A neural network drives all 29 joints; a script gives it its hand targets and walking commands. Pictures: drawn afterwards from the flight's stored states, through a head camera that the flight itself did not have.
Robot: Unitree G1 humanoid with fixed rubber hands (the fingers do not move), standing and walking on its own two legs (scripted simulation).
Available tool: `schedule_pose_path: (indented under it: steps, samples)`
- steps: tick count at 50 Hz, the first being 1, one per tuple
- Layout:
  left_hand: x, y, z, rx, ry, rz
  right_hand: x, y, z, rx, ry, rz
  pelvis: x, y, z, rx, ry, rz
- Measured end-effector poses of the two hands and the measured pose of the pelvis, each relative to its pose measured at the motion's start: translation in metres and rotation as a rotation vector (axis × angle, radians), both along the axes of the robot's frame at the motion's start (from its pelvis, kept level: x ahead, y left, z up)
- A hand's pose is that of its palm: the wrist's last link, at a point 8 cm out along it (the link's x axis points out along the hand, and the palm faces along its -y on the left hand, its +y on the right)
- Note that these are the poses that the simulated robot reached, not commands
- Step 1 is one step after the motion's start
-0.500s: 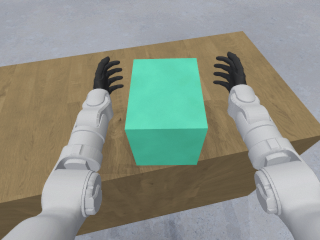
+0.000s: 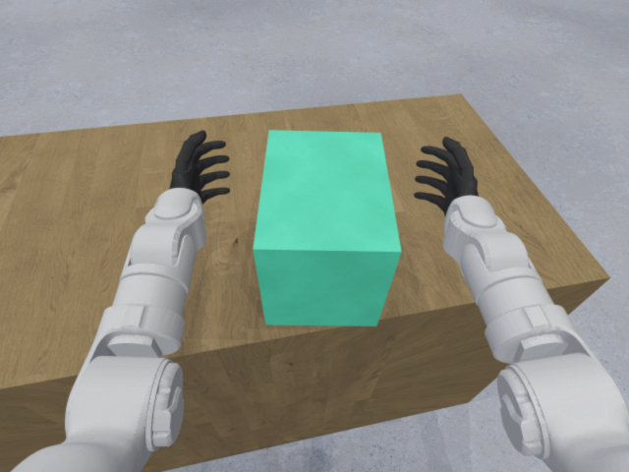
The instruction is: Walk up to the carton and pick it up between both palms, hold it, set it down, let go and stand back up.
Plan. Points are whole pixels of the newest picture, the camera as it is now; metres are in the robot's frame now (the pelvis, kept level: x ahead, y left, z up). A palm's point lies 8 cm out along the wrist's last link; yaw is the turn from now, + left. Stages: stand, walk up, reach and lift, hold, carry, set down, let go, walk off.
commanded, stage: set down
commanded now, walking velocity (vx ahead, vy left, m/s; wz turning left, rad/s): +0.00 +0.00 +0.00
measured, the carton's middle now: (323, 228) +0.45 +0.05 +0.03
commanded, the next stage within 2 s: none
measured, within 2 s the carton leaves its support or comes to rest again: neither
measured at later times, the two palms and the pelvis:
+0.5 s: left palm (186, 274) +0.32 +0.21 +0.08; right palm (471, 279) +0.35 -0.14 +0.08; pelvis +0.00 +0.00 +0.00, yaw +0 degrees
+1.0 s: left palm (176, 338) +0.25 +0.20 +0.05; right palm (491, 352) +0.27 -0.15 +0.05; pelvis +0.00 +0.00 +0.00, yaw -1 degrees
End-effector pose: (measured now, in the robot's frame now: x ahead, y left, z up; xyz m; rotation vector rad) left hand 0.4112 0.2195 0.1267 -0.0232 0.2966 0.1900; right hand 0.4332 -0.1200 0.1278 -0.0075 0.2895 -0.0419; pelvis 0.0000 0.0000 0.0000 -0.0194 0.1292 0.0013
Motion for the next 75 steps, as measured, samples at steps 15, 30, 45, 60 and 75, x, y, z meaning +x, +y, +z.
schedule_pose_path:
  steps: [15,30,45,60,75]
  samples:
    - [-0.05,-0.009,-0.03,-0.001,0.023,-0.031,-0.046,-0.011,-0.031,0.022,-0.032,0.012,-0.001,0.002,0.001,0.01,-0.066,-0.003]
    - [-0.106,-0.011,-0.053,-0.014,0.045,-0.03,-0.103,-0.019,-0.054,0.034,-0.032,0.006,-0.003,0.001,0.002,0.019,-0.112,-0.009]
    - [-0.145,-0.014,-0.066,-0.017,0.03,-0.032,-0.148,-0.029,-0.068,0.042,-0.022,-0.002,-0.001,0.002,0.004,0.023,-0.151,-0.012]
    - [-0.185,-0.01,-0.099,0.007,0.07,-0.006,-0.198,-0.045,-0.103,0.018,0.064,-0.005,0.011,0.001,0.005,0.027,-0.167,-0.023]
    - [-0.187,-0.011,-0.117,0.042,0.133,-0.04,-0.208,-0.05,-0.117,0.004,0.101,-0.018,0.029,0.003,0.006,0.027,-0.173,-0.026]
